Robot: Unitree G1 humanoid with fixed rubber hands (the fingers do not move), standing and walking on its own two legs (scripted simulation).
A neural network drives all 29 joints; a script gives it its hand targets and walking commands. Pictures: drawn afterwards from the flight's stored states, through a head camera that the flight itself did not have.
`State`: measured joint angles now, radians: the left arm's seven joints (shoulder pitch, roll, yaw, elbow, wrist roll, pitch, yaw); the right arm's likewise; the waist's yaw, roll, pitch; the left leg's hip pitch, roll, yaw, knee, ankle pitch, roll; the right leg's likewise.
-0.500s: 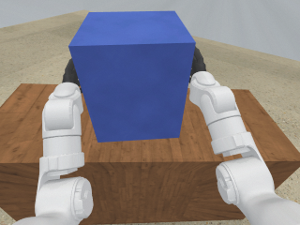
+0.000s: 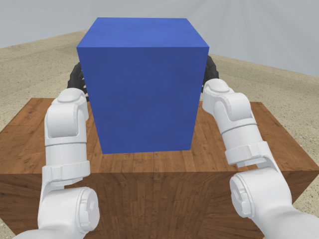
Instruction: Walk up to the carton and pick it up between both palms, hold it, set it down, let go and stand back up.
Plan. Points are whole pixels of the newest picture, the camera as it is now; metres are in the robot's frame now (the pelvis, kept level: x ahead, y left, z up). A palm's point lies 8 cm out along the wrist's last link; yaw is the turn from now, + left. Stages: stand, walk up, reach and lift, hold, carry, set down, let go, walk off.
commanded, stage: hold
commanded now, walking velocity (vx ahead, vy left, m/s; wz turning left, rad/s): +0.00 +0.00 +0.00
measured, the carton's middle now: (144, 85) +0.38 +0.02 +0.26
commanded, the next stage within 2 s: set down in 0.32 s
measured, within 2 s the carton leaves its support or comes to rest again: neither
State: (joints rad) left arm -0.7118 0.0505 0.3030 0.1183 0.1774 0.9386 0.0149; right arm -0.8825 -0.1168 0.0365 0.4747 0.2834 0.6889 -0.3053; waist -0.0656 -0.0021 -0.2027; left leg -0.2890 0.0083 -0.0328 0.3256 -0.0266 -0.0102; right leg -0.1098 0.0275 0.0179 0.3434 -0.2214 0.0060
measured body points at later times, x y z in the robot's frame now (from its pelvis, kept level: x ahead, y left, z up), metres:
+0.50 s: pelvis +0.02 -0.01 +0.00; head -0.05 +0.02 +0.44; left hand +0.41 +0.16 +0.23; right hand +0.42 -0.14 +0.26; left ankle +0.10 +0.11 -0.74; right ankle -0.02 -0.12 -0.74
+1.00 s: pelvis +0.02 -0.01 +0.00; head -0.02 +0.02 +0.45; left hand +0.42 +0.16 +0.20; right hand +0.44 -0.14 +0.23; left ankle +0.10 +0.11 -0.74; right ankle -0.02 -0.12 -0.74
